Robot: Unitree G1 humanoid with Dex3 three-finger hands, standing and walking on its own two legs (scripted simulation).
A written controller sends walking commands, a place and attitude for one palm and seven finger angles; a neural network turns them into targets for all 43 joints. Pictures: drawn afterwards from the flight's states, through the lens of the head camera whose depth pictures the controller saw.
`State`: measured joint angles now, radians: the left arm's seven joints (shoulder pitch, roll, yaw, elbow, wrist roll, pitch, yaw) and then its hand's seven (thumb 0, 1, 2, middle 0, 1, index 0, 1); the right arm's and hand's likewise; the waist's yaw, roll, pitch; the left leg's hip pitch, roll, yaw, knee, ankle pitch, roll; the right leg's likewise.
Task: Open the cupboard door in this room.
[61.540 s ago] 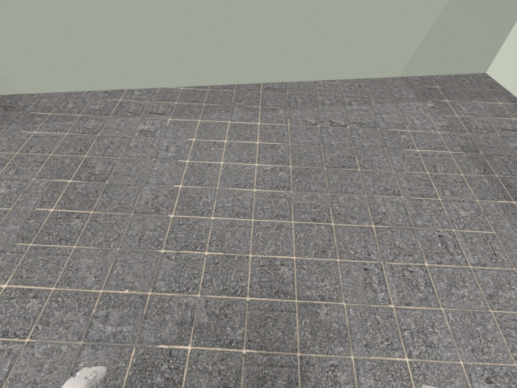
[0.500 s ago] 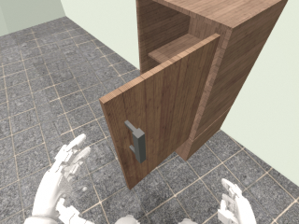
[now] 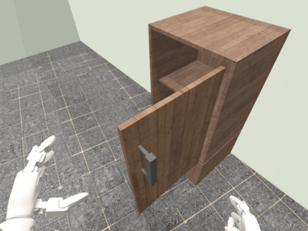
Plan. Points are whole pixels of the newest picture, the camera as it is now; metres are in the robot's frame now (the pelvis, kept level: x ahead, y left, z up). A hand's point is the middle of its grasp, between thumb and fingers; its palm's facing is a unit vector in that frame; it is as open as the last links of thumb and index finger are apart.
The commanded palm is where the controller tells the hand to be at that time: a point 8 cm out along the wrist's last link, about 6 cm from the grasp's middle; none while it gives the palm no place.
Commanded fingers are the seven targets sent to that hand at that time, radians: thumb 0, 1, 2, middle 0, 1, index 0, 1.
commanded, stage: draw the hand back to the body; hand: left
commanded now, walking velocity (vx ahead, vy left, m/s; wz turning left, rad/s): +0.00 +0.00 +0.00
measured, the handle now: (147, 165) +0.31 +0.06 -0.02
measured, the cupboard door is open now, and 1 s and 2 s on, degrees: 90 90 90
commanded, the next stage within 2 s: step back with the hand held close in 0.74 s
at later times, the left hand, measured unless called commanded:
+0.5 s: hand (25, 154) +0.20 +0.26 +0.19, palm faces +0.46 -0.78 -0.42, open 7.9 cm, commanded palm +0.15 +0.30 +0.19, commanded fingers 0.00 0.90 0.90 -0.20 -0.30 -0.20 -0.30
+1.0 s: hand (38, 158) +0.20 +0.25 +0.18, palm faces +0.40 -0.80 -0.46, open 7.4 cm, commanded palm +0.14 +0.28 +0.20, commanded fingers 0.00 0.90 0.90 -0.20 -0.30 -0.20 -0.30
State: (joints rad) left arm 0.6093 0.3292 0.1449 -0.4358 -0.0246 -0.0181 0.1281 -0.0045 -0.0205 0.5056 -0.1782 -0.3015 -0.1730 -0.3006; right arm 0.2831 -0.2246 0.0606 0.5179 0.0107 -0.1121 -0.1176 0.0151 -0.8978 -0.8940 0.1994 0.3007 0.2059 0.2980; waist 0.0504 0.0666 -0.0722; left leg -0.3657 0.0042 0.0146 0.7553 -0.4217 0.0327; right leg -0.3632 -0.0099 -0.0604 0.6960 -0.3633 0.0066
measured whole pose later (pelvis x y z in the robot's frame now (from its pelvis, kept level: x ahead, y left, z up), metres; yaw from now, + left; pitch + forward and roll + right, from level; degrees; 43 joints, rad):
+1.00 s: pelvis -0.01 -0.01 +0.03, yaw -2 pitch -2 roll -1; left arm 0.48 0.35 0.37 -0.37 -0.04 -0.12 0.11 0.02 0.89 0.90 -0.21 -0.30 -0.21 -0.30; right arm 0.16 -0.24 0.03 0.62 -0.01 -0.08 -0.07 0.01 -0.90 -0.89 0.20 0.30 0.21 0.30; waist 0.04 0.07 0.03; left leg -0.15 0.03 0.05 0.44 -0.26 0.01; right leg -0.15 0.03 -0.03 0.35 -0.17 -0.01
